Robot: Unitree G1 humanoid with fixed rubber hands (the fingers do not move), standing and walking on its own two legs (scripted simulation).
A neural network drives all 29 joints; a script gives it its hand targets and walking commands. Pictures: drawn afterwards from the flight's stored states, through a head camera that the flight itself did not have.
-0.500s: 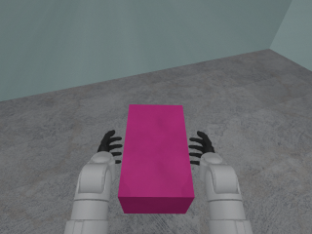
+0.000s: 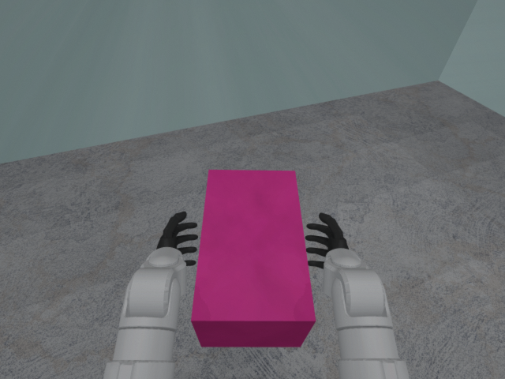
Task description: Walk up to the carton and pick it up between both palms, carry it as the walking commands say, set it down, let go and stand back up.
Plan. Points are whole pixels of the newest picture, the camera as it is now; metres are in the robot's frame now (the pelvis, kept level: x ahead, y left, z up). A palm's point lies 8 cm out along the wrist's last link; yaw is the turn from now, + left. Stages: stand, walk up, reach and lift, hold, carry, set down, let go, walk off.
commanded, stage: carry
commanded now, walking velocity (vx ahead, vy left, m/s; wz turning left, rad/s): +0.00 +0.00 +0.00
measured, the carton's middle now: (251, 252) +0.35 +0.00 -0.02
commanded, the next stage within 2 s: hold in 0.70 s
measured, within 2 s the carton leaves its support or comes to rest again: neither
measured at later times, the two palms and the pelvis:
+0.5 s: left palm (169, 251) +0.30 +0.13 +0.07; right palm (336, 253) +0.29 -0.13 +0.07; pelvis +0.01 +0.00 +0.00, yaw +0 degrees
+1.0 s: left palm (183, 265) +0.28 +0.11 +0.06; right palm (353, 271) +0.27 -0.16 +0.05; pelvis +0.00 -0.02 +0.01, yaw +7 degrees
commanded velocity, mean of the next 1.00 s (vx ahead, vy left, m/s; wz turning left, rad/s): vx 0.00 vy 0.00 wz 0.00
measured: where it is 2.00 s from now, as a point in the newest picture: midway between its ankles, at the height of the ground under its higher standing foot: outside the picture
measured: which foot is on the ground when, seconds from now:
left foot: down 0.00-1.00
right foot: down 0.00-1.00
